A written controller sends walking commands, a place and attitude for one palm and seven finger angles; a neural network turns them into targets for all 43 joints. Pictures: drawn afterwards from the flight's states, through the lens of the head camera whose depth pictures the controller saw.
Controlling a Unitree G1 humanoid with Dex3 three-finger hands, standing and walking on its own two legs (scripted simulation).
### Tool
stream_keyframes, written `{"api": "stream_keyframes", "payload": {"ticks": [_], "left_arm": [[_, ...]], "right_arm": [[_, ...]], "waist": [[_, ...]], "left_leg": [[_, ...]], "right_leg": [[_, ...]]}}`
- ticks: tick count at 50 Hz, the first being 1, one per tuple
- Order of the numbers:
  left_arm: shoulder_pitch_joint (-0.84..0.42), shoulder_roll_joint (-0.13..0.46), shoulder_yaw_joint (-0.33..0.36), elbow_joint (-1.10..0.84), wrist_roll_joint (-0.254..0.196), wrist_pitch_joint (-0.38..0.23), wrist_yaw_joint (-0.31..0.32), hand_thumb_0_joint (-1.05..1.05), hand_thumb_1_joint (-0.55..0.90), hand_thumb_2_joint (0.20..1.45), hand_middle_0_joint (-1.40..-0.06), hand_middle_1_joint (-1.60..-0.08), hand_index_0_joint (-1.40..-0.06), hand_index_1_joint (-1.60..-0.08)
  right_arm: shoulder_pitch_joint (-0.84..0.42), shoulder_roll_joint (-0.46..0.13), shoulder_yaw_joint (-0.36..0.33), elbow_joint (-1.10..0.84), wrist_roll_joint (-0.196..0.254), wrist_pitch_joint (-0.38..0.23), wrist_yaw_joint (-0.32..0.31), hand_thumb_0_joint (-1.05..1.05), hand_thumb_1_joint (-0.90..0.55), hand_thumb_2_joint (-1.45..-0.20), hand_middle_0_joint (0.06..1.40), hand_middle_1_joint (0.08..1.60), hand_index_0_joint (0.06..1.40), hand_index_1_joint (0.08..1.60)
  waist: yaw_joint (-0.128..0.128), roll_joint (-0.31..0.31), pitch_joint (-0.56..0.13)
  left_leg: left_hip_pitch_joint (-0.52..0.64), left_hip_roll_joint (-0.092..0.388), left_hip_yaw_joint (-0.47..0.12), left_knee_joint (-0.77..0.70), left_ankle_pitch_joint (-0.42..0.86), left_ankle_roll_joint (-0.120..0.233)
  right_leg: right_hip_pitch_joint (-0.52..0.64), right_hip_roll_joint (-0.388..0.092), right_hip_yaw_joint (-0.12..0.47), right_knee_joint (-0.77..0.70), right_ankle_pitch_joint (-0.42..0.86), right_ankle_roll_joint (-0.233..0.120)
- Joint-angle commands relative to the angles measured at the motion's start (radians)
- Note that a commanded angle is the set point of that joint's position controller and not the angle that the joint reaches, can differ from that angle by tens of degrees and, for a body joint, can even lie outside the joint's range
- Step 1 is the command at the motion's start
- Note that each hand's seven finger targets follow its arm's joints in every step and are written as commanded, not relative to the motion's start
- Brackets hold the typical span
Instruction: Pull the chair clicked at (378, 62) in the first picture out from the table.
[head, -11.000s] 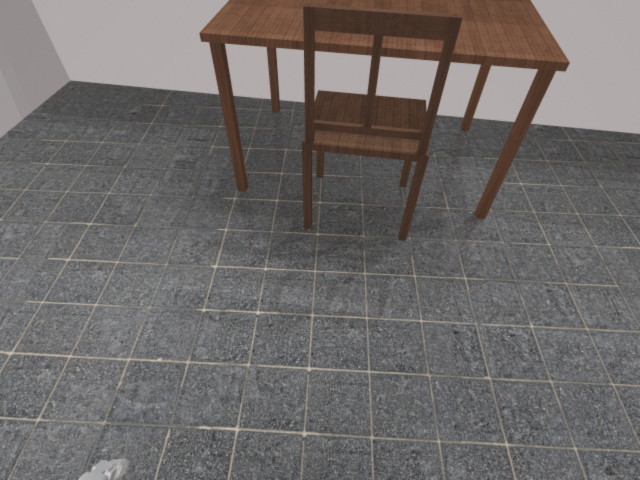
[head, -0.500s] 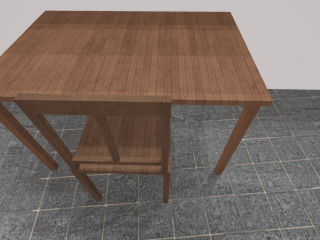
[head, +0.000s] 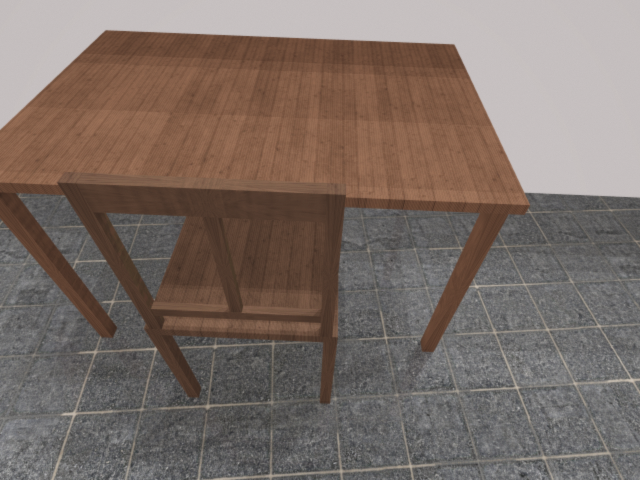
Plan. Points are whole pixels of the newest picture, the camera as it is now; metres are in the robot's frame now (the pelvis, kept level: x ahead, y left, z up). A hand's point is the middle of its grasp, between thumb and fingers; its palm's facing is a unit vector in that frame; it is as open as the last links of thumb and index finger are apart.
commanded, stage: come to a stop and stand still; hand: left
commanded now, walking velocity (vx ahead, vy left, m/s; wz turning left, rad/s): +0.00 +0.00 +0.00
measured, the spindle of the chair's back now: (225, 267) +0.48 +0.21 -0.10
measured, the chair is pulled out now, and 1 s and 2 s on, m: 0.00 0.00 0.00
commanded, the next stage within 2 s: look again from close up in 0.18 s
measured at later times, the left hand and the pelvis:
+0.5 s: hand out of the picture -0.04 +0.18 -0.19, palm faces +0.02 -0.99 -0.17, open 7.4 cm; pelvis -0.03 +0.03 -0.01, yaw +0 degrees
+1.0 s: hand out of the picture -0.07 +0.20 -0.18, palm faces +0.04 -0.99 -0.16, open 7.4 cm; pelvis -0.04 +0.04 +0.00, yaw +1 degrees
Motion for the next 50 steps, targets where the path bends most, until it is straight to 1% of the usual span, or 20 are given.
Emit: {"api": "stream_keyframes", "payload": {"ticks": [1, 4, 5, 10, 13, 14, 15, 16, 17, 18, 19, 21, 22, 24, 28, 30, 36, 39, 42, 50], "left_arm": [[0.072, 0.096, 0.018, -0.019, -0.002, -0.017, 0.002, 0.000, 0.900, 0.900, -0.200, -0.300, -0.200, -0.300], [0.091, 0.085, 0.016, -0.015, -0.003, -0.021, 0.003, 0.000, 0.900, 0.900, -0.200, -0.300, -0.200, -0.300], [0.093, 0.084, 0.017, -0.014, -0.003, -0.020, 0.003, 0.000, 0.900, 0.900, -0.200, -0.300, -0.200, -0.300], [0.118, 0.064, 0.014, -0.004, -0.003, -0.020, 0.005, 0.000, 0.900, 0.900, -0.200, -0.300, -0.200, -0.300], [0.127, 0.059, 0.014, 0.002, -0.002, -0.023, 0.007, 0.000, 0.900, 0.900, -0.200, -0.300, -0.200, -0.300], [0.165, 0.093, 0.012, 0.034, 0.014, -0.044, 0.041, 0.000, 0.900, 0.900, -0.200, -0.300, -0.200, -0.300], [0.158, 0.142, 0.020, 0.022, 0.006, -0.049, 0.036, 0.000, 0.900, 0.900, -0.200, -0.300, -0.200, -0.300], [0.158, 0.125, 0.022, -0.005, -0.002, -0.052, 0.032, 0.000, 0.900, 0.900, -0.200, -0.300, -0.200, -0.300], [0.126, 0.102, 0.018, -0.016, -0.002, -0.047, 0.029, 0.000, 0.900, 0.900, -0.200, -0.300, -0.200, -0.300], [0.108, 0.094, 0.014, -0.025, -0.003, -0.042, 0.023, 0.000, 0.900, 0.900, -0.200, -0.300, -0.200, -0.300], [0.089, 0.084, 0.012, -0.031, -0.001, -0.035, 0.019, 0.000, 0.900, 0.900, -0.200, -0.300, -0.200, -0.300], [0.070, 0.072, 0.008, -0.041, 0.002, -0.019, 0.014, 0.000, 0.900, 0.900, -0.200, -0.300, -0.200, -0.300], [0.073, 0.074, 0.009, -0.045, 0.003, -0.014, 0.013, 0.000, 0.900, 0.900, -0.200, -0.300, -0.200, -0.300], [0.072, 0.074, 0.011, -0.054, 0.006, -0.010, 0.011, 0.000, 0.900, 0.900, -0.200, -0.300, -0.200, -0.300], [0.080, 0.077, 0.013, -0.072, 0.008, -0.002, 0.007, 0.000, 0.900, 0.900, -0.200, -0.300, -0.200, -0.300], [0.087, 0.075, 0.013, -0.078, 0.009, 0.000, 0.005, 0.000, 0.900, 0.900, -0.200, -0.300, -0.200, -0.300], [0.092, 0.076, 0.013, -0.081, 0.010, -0.001, 0.003, 0.000, 0.900, 0.900, -0.200, -0.300, -0.200, -0.300], [0.100, 0.077, 0.012, -0.073, 0.007, -0.007, 0.003, 0.000, 0.900, 0.900, -0.200, -0.300, -0.200, -0.300], [0.104, 0.076, 0.011, -0.067, 0.005, -0.009, 0.004, 0.000, 0.900, 0.900, -0.200, -0.300, -0.200, -0.300], [0.121, 0.064, 0.010, -0.037, 0.004, -0.014, 0.008, 0.000, 0.900, 0.900, -0.200, -0.300, -0.200, -0.300]], "right_arm": [[0.077, -0.073, -0.010, -0.017, 0.004, -0.010, -0.005, 0.000, -0.900, -0.900, 0.200, 0.300, 0.200, 0.300], [0.097, -0.065, -0.008, -0.010, 0.005, -0.015, -0.005, 0.000, -0.900, -0.900, 0.200, 0.300, 0.200, 0.300], [0.103, -0.060, -0.009, -0.007, 0.006, -0.014, -0.006, 0.000, -0.900, -0.900, 0.200, 0.300, 0.200, 0.300], [0.121, -0.048, -0.008, -0.002, 0.008, -0.018, -0.009, 0.000, -0.900, -0.900, 0.200, 0.300, 0.200, 0.300], [0.132, -0.043, -0.008, 0.000, 0.007, -0.021, -0.009, 0.000, -0.900, -0.900, 0.200, 0.300, 0.200, 0.300], [-0.020, -0.100, -0.015, -0.077, 0.008, -0.033, 0.007, 0.000, -0.900, -0.900, 0.200, 0.300, 0.200, 0.300], [0.013, -0.065, -0.013, -0.112, 0.015, -0.020, 0.003, 0.000, -0.900, -0.900, 0.200, 0.300, 0.200, 0.300], [0.120, -0.043, -0.018, -0.114, 0.009, -0.024, -0.001, 0.000, -0.900, -0.900, 0.200, 0.300, 0.200, 0.300], [0.131, -0.049, -0.021, -0.105, 0.009, -0.027, -0.003, 0.000, -0.900, -0.900, 0.200, 0.300, 0.200, 0.300], [0.118, -0.055, -0.023, -0.097, 0.009, -0.022, -0.004, 0.000, -0.900, -0.900, 0.200, 0.300, 0.200, 0.300], [0.112, -0.060, -0.023, -0.094, 0.006, -0.018, -0.003, 0.000, -0.900, -0.900, 0.200, 0.300, 0.200, 0.300], [0.090, -0.067, -0.020, -0.099, 0.001, -0.014, 0.000, 0.000, -0.900, -0.900, 0.200, 0.300, 0.200, 0.300], [0.082, -0.074, -0.020, -0.106, 0.001, -0.011, 0.003, 0.000, -0.900, -0.900, 0.200, 0.300, 0.200, 0.300], [0.083, -0.088, -0.023, -0.116, -0.002, -0.010, 0.007, 0.000, -0.900, -0.900, 0.200, 0.300, 0.200, 0.300], [0.074, -0.112, -0.025, -0.131, -0.004, -0.011, 0.009, 0.000, -0.900, -0.900, 0.200, 0.300, 0.200, 0.300], [0.069, -0.118, -0.026, -0.135, -0.004, -0.013, 0.009, 0.000, -0.900, -0.900, 0.200, 0.300, 0.200, 0.300], [0.059, -0.134, -0.025, -0.129, -0.001, -0.014, 0.010, 0.000, -0.900, -0.900, 0.200, 0.300, 0.200, 0.300], [0.066, -0.128, -0.023, -0.115, 0.001, -0.015, 0.012, 0.000, -0.900, -0.900, 0.200, 0.300, 0.200, 0.300], [0.069, -0.123, -0.019, -0.100, 0.003, -0.018, 0.010, 0.000, -0.900, -0.900, 0.200, 0.300, 0.200, 0.300], [0.067, -0.100, -0.014, -0.061, 0.009, -0.021, 0.005, 0.000, -0.900, -0.900, 0.200, 0.300, 0.200, 0.300]], "waist": [[-0.005, 0.009, 0.070], [-0.007, 0.016, 0.050], [-0.006, 0.000, 0.049], [-0.005, 0.028, 0.053], [-0.005, 0.012, 0.044], [0.035, 0.023, 0.099], [-0.025, -0.012, 0.043], [-0.044, -0.067, -0.135], [-0.049, -0.065, -0.198], [-0.043, -0.067, -0.147], [-0.045, -0.044, -0.073], [-0.033, 0.045, 0.060], [-0.029, 0.043, 0.101], [-0.028, 0.016, 0.120], [-0.018, 0.041, 0.111], [-0.011, 0.033, 0.101], [-0.007, 0.031, 0.093], [-0.012, 0.002, 0.057], [-0.013, 0.020, 0.045], [-0.013, 0.000, 0.041]], "left_leg": [[-0.076, 0.051, -0.069, -0.065, 0.071, 0.033], [-0.072, 0.053, -0.071, -0.063, 0.089, 0.036], [-0.076, 0.055, -0.069, -0.066, 0.078, 0.036], [-0.085, 0.058, -0.074, -0.066, 0.096, 0.039], [-0.084, 0.057, -0.074, -0.057, 0.114, 0.038], [-0.214, 0.071, -0.017, 0.183, 0.133, 0.006], [-0.175, 0.032, -0.023, 0.147, 0.063, -0.002], [-0.140, 0.024, -0.032, 0.138, -0.023, 0.017], [-0.116, 0.019, -0.040, 0.131, 0.030, 0.019], [-0.115, 0.026, -0.047, 0.120, 0.038, 0.021], [-0.127, 0.033, -0.060, 0.098, 0.053, 0.025], [-0.182, 0.053, -0.084, 0.051, 0.053, 0.034], [-0.220, 0.053, -0.097, 0.028, -0.008, 0.037], [-0.252, 0.049, -0.115, -0.008, -0.086, 0.043], [-0.296, 0.060, -0.151, -0.072, -0.178, 0.053], [-0.300, 0.073, -0.166, -0.097, -0.188, 0.060], [-0.292, 0.071, -0.171, -0.112, -0.178, 0.060], [-0.239, 0.060, -0.149, -0.080, -0.105, 0.058], [-0.216, 0.057, -0.139, -0.070, -0.058, 0.057], [-0.166, 0.055, -0.112, -0.044, 0.045, 0.056]], "right_leg": [[-0.044, -0.112, 0.123, -0.106, 0.046, -0.004], [-0.038, -0.111, 0.122, -0.096, 0.069, -0.007], [-0.032, -0.107, 0.118, -0.097, 0.064, -0.006], [-0.037, -0.104, 0.114, -0.079, 0.085, -0.009], [-0.033, -0.109, 0.110, -0.066, 0.115, -0.009], [-0.046, -0.186, 0.163, -0.025, 0.574, 0.019], [0.014, -0.225, 0.167, 0.008, 0.821, -0.009], [0.103, -0.225, 0.168, 0.049, 0.710, -0.028], [0.132, -0.208, 0.147, 0.070, 0.651, -0.035], [0.073, -0.190, 0.143, 0.048, 0.480, -0.032], [0.005, -0.170, 0.134, 0.027, 0.310, -0.027], [-0.085, -0.125, 0.118, 0.000, 0.051, -0.016], [-0.110, -0.115, 0.122, -0.015, -0.043, -0.013], [-0.124, -0.107, 0.120, -0.018, -0.107, -0.008], [-0.088, -0.097, 0.094, 0.007, -0.083, 0.002], [-0.066, -0.095, 0.076, 0.018, -0.044, 0.007], [-0.045, -0.103, 0.070, 0.014, -0.001, 0.015], [-0.045, -0.116, 0.082, -0.002, 0.022, 0.015], [-0.041, -0.121, 0.083, -0.005, 0.045, 0.015], [-0.042, -0.125, 0.087, -0.014, 0.091, 0.017]]}}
